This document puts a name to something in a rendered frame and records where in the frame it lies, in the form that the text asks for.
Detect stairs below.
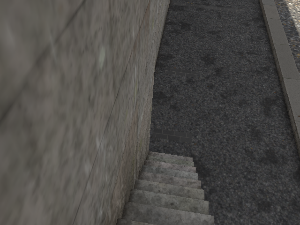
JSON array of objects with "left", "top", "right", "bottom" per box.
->
[{"left": 116, "top": 151, "right": 215, "bottom": 225}]

